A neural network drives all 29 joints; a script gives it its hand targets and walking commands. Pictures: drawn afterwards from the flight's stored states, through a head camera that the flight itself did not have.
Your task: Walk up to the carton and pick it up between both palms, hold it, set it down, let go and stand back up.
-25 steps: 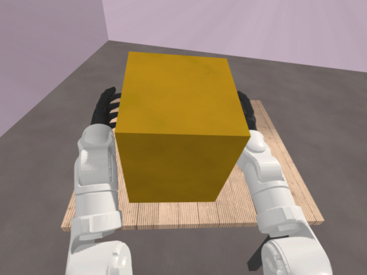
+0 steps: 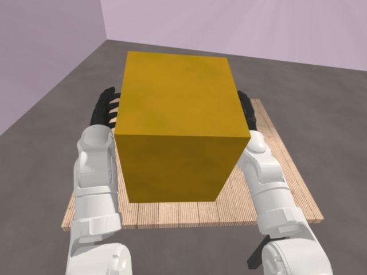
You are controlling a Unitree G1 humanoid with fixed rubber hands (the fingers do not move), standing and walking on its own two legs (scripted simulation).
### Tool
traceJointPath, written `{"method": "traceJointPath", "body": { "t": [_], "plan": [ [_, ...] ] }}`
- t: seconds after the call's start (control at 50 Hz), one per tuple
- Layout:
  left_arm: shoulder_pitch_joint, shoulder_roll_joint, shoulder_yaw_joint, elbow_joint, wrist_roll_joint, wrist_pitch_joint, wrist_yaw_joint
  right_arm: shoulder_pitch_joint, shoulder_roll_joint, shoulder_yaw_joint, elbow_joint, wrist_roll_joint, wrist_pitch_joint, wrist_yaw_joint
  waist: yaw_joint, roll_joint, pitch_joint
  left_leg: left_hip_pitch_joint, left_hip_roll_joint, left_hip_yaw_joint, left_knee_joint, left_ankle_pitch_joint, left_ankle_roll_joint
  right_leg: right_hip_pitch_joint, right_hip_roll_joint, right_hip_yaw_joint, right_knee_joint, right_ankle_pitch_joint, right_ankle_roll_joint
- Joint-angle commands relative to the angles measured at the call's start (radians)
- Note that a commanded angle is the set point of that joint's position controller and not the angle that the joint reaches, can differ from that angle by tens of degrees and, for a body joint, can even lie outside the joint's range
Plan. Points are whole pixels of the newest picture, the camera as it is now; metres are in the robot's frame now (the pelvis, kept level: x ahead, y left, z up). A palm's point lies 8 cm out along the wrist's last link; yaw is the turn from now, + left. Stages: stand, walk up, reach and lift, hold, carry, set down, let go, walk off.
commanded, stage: hold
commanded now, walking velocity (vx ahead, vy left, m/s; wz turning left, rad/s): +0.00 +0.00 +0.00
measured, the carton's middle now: (175, 133) +0.37 +0.01 +0.15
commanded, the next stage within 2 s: none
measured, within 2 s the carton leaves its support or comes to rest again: neither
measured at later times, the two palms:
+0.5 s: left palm (102, 127) +0.35 +0.16 +0.18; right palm (245, 129) +0.35 -0.13 +0.17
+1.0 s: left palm (103, 126) +0.35 +0.16 +0.18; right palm (245, 129) +0.36 -0.14 +0.17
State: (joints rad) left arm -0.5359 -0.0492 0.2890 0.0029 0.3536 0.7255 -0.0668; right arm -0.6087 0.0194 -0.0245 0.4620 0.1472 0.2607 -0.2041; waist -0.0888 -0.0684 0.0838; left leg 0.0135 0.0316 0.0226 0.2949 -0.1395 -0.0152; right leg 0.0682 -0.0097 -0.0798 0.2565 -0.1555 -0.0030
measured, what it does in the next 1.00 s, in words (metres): stands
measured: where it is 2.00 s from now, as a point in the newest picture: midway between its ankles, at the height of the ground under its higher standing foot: outside the picture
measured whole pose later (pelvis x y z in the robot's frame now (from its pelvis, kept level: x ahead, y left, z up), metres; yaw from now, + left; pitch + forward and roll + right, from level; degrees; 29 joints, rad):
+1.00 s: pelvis +0.00 +0.00 +0.00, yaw +0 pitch -10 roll +0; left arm -0.53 -0.05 0.29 0.00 0.36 0.73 -0.07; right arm -0.61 0.02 -0.02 0.47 0.15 0.26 -0.20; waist -0.09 -0.07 0.08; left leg 0.02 0.03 0.02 0.29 -0.14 -0.02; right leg 0.07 -0.01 -0.08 0.26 -0.16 -0.01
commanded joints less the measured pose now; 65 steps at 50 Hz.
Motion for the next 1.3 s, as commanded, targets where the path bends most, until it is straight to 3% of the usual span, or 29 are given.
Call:
{"method": "traceJointPath", "body": {
  "t": [0.0, 0.14, 0.22, 0.3, 0.36, 0.42, 0.5, 0.64, 0.72, 0.76, 0.8, 0.88, 0.96, 1.1, 1.14, 1.16, 1.2, 1.28],
  "plan": [
    [-0.541, -0.466, -0.451, -0.065, -0.125, -0.046, -0.123, -0.638, 0.458, 0.356, -0.233, 0.034, -0.054, 0.094, -0.007, 0.087, -0.317, 0.11, -0.052, 0.039, -0.021, 0.146, -0.003, 0.01, 0.049, -0.036, -0.016, 0.132, 0.038],
    [-0.552, -0.467, -0.444, -0.043, -0.118, -0.046, -0.127, -0.647, 0.456, 0.348, -0.214, 0.036, -0.057, 0.096, -0.01, 0.097, -0.293, 0.105, -0.054, 0.039, -0.019, 0.153, -0.006, 0.013, 0.048, -0.034, -0.019, 0.138, 0.037],
    [-0.531, -0.451, -0.411, -0.019, -0.105, -0.039, -0.14, -0.656, 0.454, 0.353, -0.223, 0.034, -0.057, 0.09, -0.003, 0.067, -0.295, 0.099, -0.059, 0.045, -0.021, 0.143, 0.004, 0.039, 0.045, -0.029, -0.019, 0.166, 0.043],
    [-0.516, -0.46, -0.453, -0.074, -0.126, -0.051, -0.135, -0.645, 0.468, 0.391, -0.281, 0.057, -0.071, 0.078, -0.009, 0.079, -0.355, 0.141, -0.061, 0.038, 0.018, 0.254, -0.008, 0.062, 0.053, -0.036, 0.0, 0.281, 0.048],
    [-0.53, -0.458, -0.441, -0.06, -0.122, -0.048, -0.131, -0.646, 0.465, 0.38, -0.265, 0.05, -0.063, 0.08, -0.005, 0.075, -0.321, 0.111, -0.061, 0.038, -0.007, 0.17, -0.001, 0.032, 0.048, -0.032, -0.013, 0.191, 0.048],
    [-0.519, -0.467, -0.469, -0.073, -0.128, -0.045, -0.125, -0.635, 0.458, 0.382, -0.269, 0.054, -0.064, 0.085, -0.012, 0.102, -0.322, 0.124, -0.056, 0.035, 0.002, 0.209, -0.013, 0.03, 0.052, -0.034, -0.008, 0.203, 0.036],
    [-0.527, -0.464, -0.44, -0.044, -0.116, -0.037, -0.126, -0.637, 0.453, 0.353, -0.23, 0.035, -0.054, 0.093, -0.006, 0.077, -0.277, 0.094, -0.051, 0.042, -0.032, 0.114, 0.003, 0.0, 0.047, -0.033, -0.024, 0.106, 0.035],
    [-0.531, -0.467, -0.456, -0.068, -0.127, -0.047, -0.123, -0.634, 0.46, 0.367, -0.249, 0.044, -0.06, 0.088, -0.017, 0.089, -0.328, 0.134, -0.057, 0.038, -0.001, 0.191, -0.006, 0.008, 0.052, -0.038, -0.013, 0.179, 0.041],
    [-0.53, -0.457, -0.429, -0.04, -0.117, -0.042, -0.133, -0.644, 0.465, 0.362, -0.242, 0.035, -0.058, 0.089, -0.005, 0.056, -0.307, 0.096, -0.057, 0.047, -0.025, 0.128, 0.009, 0.029, 0.047, -0.03, -0.019, 0.15, 0.047],
    [-0.533, -0.477, -0.473, -0.091, -0.142, -0.051, -0.127, -0.652, 0.476, 0.377, -0.295, 0.044, -0.071, 0.089, -0.015, 0.073, -0.378, 0.126, -0.055, 0.039, 0.0, 0.198, -0.003, 0.042, 0.055, -0.039, -0.004, 0.21, 0.043],
    [-0.518, -0.462, -0.465, -0.079, -0.129, -0.049, -0.123, -0.645, 0.462, 0.397, -0.284, 0.055, -0.066, 0.084, -0.006, 0.089, -0.357, 0.144, -0.06, 0.035, 0.018, 0.247, -0.011, 0.046, 0.054, -0.039, -0.004, 0.25, 0.046],
    [-0.514, -0.456, -0.427, -0.039, -0.108, -0.034, -0.125, -0.627, 0.449, 0.364, -0.228, 0.041, -0.052, 0.091, 0.002, 0.074, -0.272, 0.103, -0.051, 0.041, -0.027, 0.139, 0.006, 0.008, 0.051, -0.035, -0.022, 0.122, 0.038],
    [-0.529, -0.466, -0.456, -0.077, -0.124, -0.041, -0.13, -0.623, 0.452, 0.361, -0.249, 0.045, -0.063, 0.088, -0.024, 0.095, -0.328, 0.139, -0.054, 0.038, 0.0, 0.211, -0.015, 0.029, 0.052, -0.038, -0.013, 0.201, 0.039],
    [-0.517, -0.451, -0.426, -0.043, -0.11, -0.039, -0.134, -0.634, 0.453, 0.368, -0.243, 0.038, -0.059, 0.084, -0.006, 0.063, -0.298, 0.111, -0.056, 0.041, -0.018, 0.156, 0.005, 0.041, 0.046, -0.033, -0.019, 0.181, 0.045],
    [-0.528, -0.459, -0.436, -0.057, -0.113, -0.041, -0.135, -0.64, 0.459, 0.364, -0.246, 0.04, -0.063, 0.086, -0.008, 0.085, -0.295, 0.104, -0.057, 0.044, -0.016, 0.164, -0.001, 0.037, 0.044, -0.034, -0.015, 0.185, 0.042],
    [-0.528, -0.457, -0.439, -0.066, -0.12, -0.042, -0.134, -0.654, 0.461, 0.372, -0.275, 0.044, -0.07, 0.085, -0.006, 0.069, -0.338, 0.115, -0.058, 0.043, -0.009, 0.172, 0.003, 0.05, 0.047, -0.034, -0.013, 0.201, 0.045],
    [-0.518, -0.468, -0.486, -0.106, -0.145, -0.05, -0.126, -0.646, 0.465, 0.401, -0.318, 0.063, -0.076, 0.081, -0.02, 0.095, -0.393, 0.153, -0.059, 0.035, 0.024, 0.257, -0.013, 0.058, 0.052, -0.034, 0.003, 0.273, 0.043],
    [-0.525, -0.449, -0.431, -0.055, -0.113, -0.037, -0.128, -0.622, 0.449, 0.368, -0.233, 0.043, -0.047, 0.086, -0.006, 0.064, -0.269, 0.1, -0.055, 0.04, -0.025, 0.13, 0.007, 0.007, 0.048, -0.032, -0.022, 0.136, 0.042]
  ]
}}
